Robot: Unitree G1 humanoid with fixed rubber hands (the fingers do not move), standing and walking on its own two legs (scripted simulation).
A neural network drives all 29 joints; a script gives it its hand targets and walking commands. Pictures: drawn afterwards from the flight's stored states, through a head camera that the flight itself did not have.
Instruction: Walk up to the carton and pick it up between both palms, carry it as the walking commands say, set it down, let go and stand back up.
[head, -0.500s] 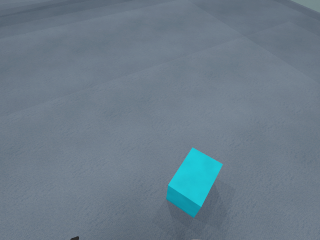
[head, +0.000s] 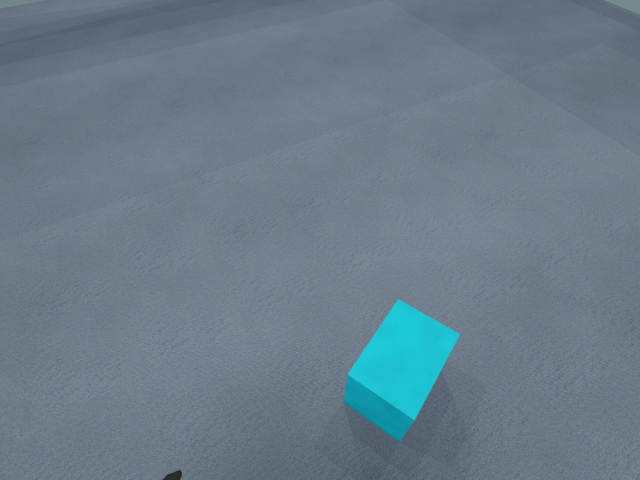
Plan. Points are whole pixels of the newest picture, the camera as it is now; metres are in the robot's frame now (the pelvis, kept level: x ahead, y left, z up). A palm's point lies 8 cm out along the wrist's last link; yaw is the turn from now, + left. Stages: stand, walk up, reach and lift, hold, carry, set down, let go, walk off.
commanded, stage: walk up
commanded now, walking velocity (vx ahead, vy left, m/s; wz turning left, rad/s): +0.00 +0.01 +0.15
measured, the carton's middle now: (398, 370) +0.47 -0.22 -0.64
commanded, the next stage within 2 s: none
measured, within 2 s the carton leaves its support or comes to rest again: neither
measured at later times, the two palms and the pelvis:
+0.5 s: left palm out of the picture +0.07 +0.25 -0.12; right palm out of the picture +0.01 -0.24 -0.13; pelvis -0.02 +0.00 +0.00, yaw +0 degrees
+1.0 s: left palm out of the picture +0.07 +0.26 -0.12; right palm out of the picture +0.02 -0.24 -0.13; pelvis -0.01 +0.01 +0.00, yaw +2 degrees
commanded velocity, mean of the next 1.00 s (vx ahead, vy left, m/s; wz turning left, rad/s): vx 0.00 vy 0.01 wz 0.12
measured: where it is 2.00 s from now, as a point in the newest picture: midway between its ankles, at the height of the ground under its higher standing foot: outside the picture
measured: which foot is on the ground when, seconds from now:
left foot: down 0.00-1.00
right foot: down 0.00-1.00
